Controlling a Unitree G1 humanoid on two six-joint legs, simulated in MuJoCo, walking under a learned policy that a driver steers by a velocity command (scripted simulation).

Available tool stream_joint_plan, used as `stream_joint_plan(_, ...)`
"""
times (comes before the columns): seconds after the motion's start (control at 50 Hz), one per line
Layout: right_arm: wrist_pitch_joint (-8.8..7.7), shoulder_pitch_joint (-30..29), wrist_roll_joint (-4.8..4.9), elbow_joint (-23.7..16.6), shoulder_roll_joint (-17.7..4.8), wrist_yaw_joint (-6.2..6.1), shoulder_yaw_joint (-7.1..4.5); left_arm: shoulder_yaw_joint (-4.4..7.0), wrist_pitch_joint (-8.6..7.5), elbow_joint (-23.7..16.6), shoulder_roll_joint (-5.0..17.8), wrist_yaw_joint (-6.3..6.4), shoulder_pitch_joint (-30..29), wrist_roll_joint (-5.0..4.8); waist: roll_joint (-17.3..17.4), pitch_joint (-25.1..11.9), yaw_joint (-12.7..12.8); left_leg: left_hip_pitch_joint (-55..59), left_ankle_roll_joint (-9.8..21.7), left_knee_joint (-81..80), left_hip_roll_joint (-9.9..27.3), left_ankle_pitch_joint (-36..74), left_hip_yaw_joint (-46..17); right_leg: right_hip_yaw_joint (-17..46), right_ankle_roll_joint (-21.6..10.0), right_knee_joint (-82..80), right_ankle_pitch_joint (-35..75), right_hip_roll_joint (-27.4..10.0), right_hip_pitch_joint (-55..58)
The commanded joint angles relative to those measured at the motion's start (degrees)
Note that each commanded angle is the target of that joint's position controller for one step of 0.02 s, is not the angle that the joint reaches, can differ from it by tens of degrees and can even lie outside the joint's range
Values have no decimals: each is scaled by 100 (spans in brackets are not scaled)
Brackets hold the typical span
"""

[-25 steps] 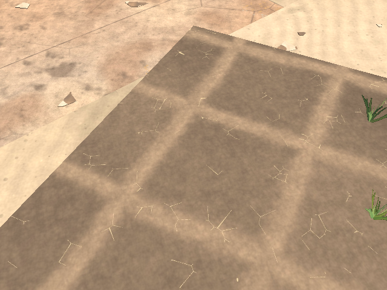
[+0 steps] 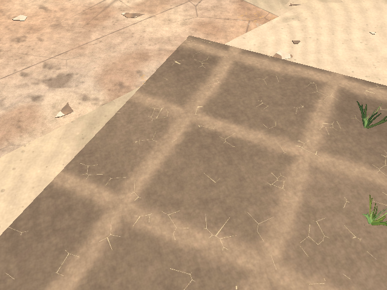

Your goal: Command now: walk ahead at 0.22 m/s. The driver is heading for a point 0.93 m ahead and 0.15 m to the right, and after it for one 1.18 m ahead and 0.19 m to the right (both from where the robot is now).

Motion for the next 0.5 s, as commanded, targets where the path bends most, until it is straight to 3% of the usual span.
stream_joint_plan(0.02,-163,560,99,-88,-1084,-7,-263,55,-290,-389,348,-77,-429,-40,936,865,-198,-616,962,-1870,1255,-2607,-1828,-465,-97,596,-501,187,-924)
stream_joint_plan(0.04,-205,499,112,-105,-1149,9,-301,47,-370,-427,305,-130,-438,-63,1075,980,-170,-683,1158,-2039,1615,-2498,-2271,-355,-166,967,-235,11,-1015)
stream_joint_plan(0.06,-241,352,106,-171,-1080,29,-290,47,-439,-432,291,-177,-340,-99,1010,1033,-53,-772,1191,-2033,1696,-2264,-2318,-293,-270,948,-295,-89,-961)
stream_joint_plan(0.1,-269,-131,144,-338,-940,89,-250,70,-526,-226,275,-217,335,-160,843,995,381,-1268,860,-1551,1254,-1574,-1580,-422,-412,-272,-250,7,224)
stream_joint_plan(0.12,-283,-321,137,-443,-896,109,-238,142,-536,-1,424,-208,883,-125,566,837,561,-1623,651,-935,853,-816,-1061,-286,-386,-640,128,48,1066)
stream_joint_plan(0.14,-344,-488,106,-584,-645,128,-169,283,-561,168,880,-191,1643,-84,-507,498,790,-2351,289,812,195,239,-157,1164,-696,-1324,-205,-751,1994)
stream_joint_plan(0.16,-455,-505,105,-825,-412,100,-118,418,-605,273,1530,-264,2418,-84,-1912,25,944,-3348,35,2643,-376,-574,237,3667,-1522,-2317,-649,-2012,2757)
stream_joint_plan(0.18,-532,-629,208,-872,-638,117,-179,238,-699,186,1060,-283,2050,24,-1133,193,666,-3834,140,3777,-110,-856,-409,4178,-1646,-2425,-780,-2300,2564)
stream_joint_plan(0.2,-585,-599,271,-849,-616,179,-177,151,-759,17,767,-286,1615,19,-731,475,455,-4121,302,4193,158,-375,-528,3528,-1476,-2351,-541,-2159,2361)
stream_joint_plan(0.22,-618,-548,234,-786,-579,211,-179,97,-782,-110,646,-311,1336,17,-460,482,324,-4122,406,4141,380,178,-451,2839,-1276,-2380,-271,-1891,2217)
stream_joint_plan(0.26,-624,-708,131,-807,-747,248,-290,-12,-729,-192,416,-323,1224,30,-379,543,220,-3845,400,3528,637,880,-272,1733,-958,-2494,935,-1464,1941)
stream_joint_plan(0.28,-593,-726,121,-812,-688,283,-298,-40,-685,-175,363,-296,1367,48,-488,484,217,-3670,335,3273,656,1023,-159,1383,-897,-2528,1406,-1322,1889)
stream_joint_plan(0.32,-520,-984,93,-908,-494,325,-262,-47,-620,-170,480,-207,1585,62,-442,483,241,-3638,150,2762,630,1262,47,983,-938,-2610,2071,-1228,1816)
stream_joint_plan(0.38,-495,-1864,80,-1263,-278,351,-140,-15,-563,-282,729,-99,1585,81,-388,674,361,-3314,-20,1382,482,1872,232,593,-945,-2811,2193,-1127,1338)
stream_joint_plan(0.44,-490,-2385,120,-1451,-370,423,-101,38,-562,-267,852,-74,1831,22,-517,782,453,-2790,-3,577,292,2323,390,392,-943,-2963,2091,-1177,1184)
stream_joint_plan(0.5,-508,-2609,141,-1609,-529,503,-116,91,-539,-235,854,-70,1886,-53,-503,852,327,-2721,217,129,275,2308,255,296,-848,-2778,2545,-1427,1729)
